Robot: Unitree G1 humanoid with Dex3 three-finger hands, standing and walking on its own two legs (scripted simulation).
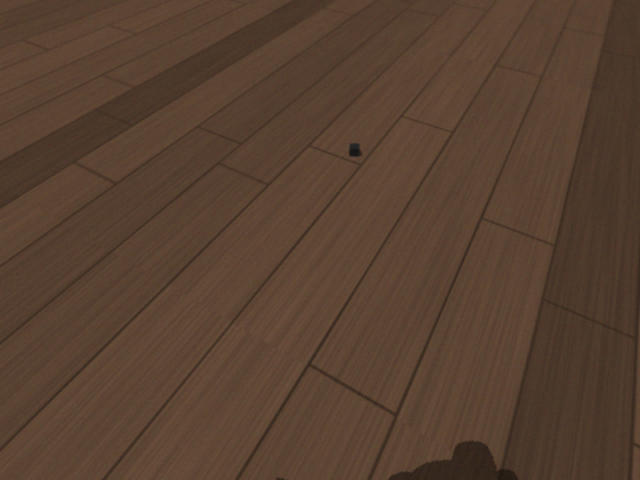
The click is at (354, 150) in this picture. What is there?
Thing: cube
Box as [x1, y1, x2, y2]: [350, 143, 359, 156]
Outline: 350,143 350,155 358,156 358,143
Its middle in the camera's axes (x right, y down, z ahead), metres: +0.19 -0.45 +2.02
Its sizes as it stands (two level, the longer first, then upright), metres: 0.048 0.048 0.048
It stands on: the floor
